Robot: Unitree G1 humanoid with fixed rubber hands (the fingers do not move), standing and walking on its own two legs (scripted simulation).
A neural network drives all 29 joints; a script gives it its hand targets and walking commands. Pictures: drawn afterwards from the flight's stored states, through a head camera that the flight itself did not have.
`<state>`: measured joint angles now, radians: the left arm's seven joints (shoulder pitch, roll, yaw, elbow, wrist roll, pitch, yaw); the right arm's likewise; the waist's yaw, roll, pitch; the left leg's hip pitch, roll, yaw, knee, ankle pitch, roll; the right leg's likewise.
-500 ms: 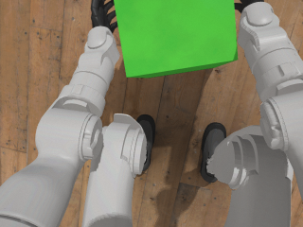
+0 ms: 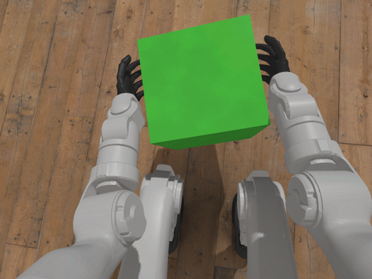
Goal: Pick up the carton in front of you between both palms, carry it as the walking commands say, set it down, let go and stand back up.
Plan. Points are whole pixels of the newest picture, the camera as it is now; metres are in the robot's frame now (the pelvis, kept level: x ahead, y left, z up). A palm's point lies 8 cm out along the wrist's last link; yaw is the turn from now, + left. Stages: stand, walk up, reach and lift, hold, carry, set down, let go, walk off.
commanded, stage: reach and lift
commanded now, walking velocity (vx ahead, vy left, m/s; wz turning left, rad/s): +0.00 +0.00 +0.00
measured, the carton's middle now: (204, 98) +0.49 +0.01 -0.14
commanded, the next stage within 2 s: none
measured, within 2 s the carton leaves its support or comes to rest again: neither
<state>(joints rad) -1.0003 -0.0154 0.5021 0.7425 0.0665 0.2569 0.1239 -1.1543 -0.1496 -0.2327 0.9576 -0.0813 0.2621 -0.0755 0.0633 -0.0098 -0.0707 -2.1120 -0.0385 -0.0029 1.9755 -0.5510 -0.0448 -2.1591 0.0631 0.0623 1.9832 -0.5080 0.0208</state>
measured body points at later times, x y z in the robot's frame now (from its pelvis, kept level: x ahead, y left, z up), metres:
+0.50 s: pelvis +0.03 +0.00 +0.12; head +0.23 -0.02 +0.52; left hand +0.46 +0.17 +0.07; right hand +0.48 -0.14 +0.06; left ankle +0.12 +0.13 -0.40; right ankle +0.12 -0.12 -0.40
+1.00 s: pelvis +0.07 +0.00 +0.26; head +0.17 -0.01 +0.70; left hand +0.43 +0.16 +0.23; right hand +0.44 -0.15 +0.23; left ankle +0.12 +0.13 -0.40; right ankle +0.12 -0.12 -0.40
